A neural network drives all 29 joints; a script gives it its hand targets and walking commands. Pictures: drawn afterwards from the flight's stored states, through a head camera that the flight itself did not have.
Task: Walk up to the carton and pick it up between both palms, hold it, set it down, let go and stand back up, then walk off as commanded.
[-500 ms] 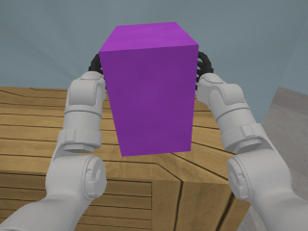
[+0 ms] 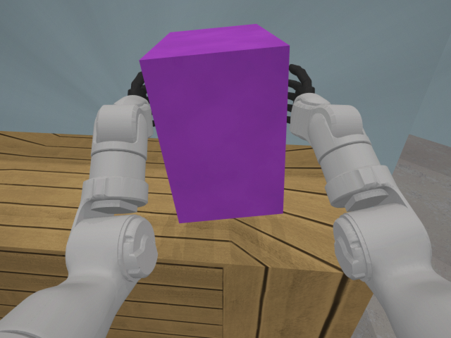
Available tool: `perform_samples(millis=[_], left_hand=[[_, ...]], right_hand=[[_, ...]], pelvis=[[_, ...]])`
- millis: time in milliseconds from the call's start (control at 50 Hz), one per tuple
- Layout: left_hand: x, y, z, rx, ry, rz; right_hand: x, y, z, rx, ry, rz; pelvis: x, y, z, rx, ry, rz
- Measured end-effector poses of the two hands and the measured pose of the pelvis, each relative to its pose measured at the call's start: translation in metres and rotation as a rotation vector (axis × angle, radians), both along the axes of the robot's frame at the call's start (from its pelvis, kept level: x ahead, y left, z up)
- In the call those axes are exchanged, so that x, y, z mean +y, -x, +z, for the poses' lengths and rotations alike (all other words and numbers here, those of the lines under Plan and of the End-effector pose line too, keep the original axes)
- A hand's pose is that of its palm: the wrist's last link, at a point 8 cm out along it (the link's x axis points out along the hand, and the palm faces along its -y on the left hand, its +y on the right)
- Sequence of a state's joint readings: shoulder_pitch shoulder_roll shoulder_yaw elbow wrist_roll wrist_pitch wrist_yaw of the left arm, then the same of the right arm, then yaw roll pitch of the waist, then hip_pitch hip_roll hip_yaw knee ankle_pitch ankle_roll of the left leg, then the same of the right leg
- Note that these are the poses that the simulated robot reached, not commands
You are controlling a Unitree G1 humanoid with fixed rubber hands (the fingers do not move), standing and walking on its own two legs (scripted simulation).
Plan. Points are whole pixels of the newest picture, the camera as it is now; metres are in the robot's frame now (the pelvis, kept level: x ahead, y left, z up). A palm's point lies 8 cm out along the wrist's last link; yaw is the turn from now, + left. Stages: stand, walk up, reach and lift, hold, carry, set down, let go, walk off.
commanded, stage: hold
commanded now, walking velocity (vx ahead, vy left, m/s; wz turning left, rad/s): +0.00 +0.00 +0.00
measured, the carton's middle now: (221, 114) +0.41 -0.01 +0.29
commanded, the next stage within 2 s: none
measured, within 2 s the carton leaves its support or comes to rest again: neither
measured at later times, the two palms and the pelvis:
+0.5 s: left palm (141, 105) +0.37 +0.12 +0.32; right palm (307, 100) +0.36 -0.14 +0.33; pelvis +0.00 +0.00 +0.00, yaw +0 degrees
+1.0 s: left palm (137, 101) +0.38 +0.13 +0.33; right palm (300, 98) +0.37 -0.13 +0.33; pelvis +0.01 +0.00 +0.00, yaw +1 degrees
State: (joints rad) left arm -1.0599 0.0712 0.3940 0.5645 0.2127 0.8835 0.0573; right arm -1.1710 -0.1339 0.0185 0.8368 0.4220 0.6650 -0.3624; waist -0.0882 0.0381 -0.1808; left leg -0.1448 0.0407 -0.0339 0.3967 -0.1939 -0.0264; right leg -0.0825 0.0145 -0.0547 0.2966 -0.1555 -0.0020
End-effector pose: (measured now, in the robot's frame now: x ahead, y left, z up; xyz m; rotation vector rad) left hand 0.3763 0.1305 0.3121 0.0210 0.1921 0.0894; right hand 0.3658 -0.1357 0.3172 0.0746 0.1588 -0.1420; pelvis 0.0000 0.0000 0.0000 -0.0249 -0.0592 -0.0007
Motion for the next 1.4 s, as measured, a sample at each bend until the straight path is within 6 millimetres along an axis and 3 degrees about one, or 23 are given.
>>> perform_samples(millis=[320, 780, 1100, 1400], left_hand=[[-0.004, 0.004, 0.008, 0.008, -0.033, -0.005], [-0.001, 0.004, 0.019, 0.003, -0.032, 0.015], [0.001, -0.006, 0.008, 0.002, -0.006, 0.006], [0.001, 0.005, 0.011, -0.021, -0.004, 0.016]], right_hand=[[-0.004, 0.004, 0.013, 0.025, 0.017, -0.002], [-0.001, 0.0, 0.014, 0.024, 0.022, 0.018], [0.002, -0.007, 0.011, 0.033, 0.039, 0.008], [0.001, 0.002, 0.01, 0.014, 0.02, 0.019]], pelvis=[[0.0, 0.004, -0.001, 0.018, 0.003, 0.003], [-0.004, 0.001, -0.001, 0.029, 0.006, 0.006], [-0.003, -0.008, -0.001, 0.019, 0.009, 0.016], [-0.001, -0.008, -0.001, -0.004, 0.01, 0.019]])
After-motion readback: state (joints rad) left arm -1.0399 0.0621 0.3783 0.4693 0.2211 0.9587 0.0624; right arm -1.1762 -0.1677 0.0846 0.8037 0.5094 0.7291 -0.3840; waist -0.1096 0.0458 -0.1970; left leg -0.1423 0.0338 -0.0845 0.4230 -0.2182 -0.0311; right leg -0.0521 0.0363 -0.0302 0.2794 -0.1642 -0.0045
